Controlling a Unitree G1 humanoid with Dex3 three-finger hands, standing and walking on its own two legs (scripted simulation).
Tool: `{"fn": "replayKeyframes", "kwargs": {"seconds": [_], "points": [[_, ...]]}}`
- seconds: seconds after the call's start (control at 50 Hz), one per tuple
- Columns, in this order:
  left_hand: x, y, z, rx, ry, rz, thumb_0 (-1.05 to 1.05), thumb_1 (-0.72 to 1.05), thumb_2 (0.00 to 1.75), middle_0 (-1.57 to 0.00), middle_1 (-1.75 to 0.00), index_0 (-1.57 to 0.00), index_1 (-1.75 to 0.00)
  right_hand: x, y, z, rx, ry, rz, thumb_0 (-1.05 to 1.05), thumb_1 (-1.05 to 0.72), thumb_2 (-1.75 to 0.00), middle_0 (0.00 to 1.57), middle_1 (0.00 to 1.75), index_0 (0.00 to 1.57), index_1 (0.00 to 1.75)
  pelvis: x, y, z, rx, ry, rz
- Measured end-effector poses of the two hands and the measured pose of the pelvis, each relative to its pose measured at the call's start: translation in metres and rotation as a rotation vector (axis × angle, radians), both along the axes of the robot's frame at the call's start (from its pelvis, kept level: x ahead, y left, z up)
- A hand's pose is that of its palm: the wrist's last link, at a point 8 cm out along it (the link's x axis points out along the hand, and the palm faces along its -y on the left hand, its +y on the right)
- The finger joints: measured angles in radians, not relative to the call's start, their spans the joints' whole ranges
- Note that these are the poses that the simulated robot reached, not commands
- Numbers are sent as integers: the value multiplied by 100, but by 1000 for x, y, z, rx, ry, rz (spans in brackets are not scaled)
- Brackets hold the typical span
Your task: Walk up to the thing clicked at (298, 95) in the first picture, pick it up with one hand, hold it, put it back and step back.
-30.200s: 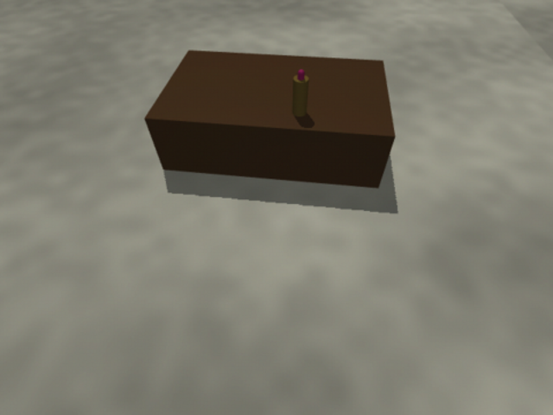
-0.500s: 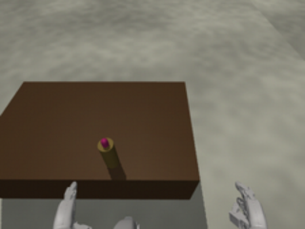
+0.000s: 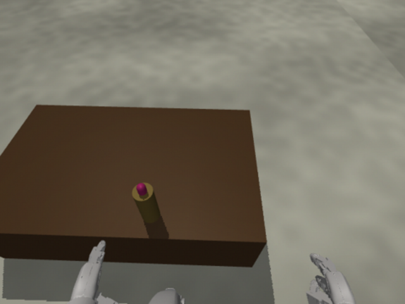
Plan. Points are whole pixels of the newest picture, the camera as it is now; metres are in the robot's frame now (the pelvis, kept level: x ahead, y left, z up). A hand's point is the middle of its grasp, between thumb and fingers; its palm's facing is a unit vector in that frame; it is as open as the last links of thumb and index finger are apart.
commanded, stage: stand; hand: left
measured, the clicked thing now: (146, 201) +0.46 +0.22 -0.29
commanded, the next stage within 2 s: none
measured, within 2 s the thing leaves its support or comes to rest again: neither
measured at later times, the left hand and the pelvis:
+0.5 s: hand out of the picture +0.06 +0.27 -0.12, palm faces -0.01 -0.94 -0.34, open 8.4 cm; pelvis +0.00 +0.02 +0.04, yaw +0 degrees
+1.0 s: hand out of the picture +0.02 +0.27 -0.11, palm faces -0.02 -0.94 -0.34, open 7.4 cm; pelvis -0.01 +0.01 +0.05, yaw +0 degrees
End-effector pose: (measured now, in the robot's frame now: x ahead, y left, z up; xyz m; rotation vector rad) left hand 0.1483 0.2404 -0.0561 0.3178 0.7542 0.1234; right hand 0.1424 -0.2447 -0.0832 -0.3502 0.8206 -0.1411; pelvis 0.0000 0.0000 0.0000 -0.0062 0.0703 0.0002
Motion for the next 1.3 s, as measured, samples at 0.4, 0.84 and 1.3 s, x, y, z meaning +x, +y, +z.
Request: {"fn": "replayKeyframes", "kwargs": {"seconds": [0.4, 0.84, 1.3], "points": [[-79, 74, -28, 32, 353, 131, -1, 41, 78, -20, -29, -20, -29, -66, -20, 2, 6, 303, -112, 1, -90, -90, 20, 30, 20, 30, 4, 22, 29, -3, -111, -8], [-135, 74, -19, 25, 512, 170, 0, 90, 90, -21, -30, -21, -30, -100, -25, 8, 36, 396, -154, 1, -90, -90, 20, 30, 20, 30, -14, 19, 48, -1, -138, 3], [-92, 59, -18, 10, 485, 156, 0, 90, 90, -21, -30, -21, -30, -88, -36, 8, 32, 426, -163, 1, -90, -90, 20, 30, 20, 30, 4, 9, 51, 6, -127, -2]]}}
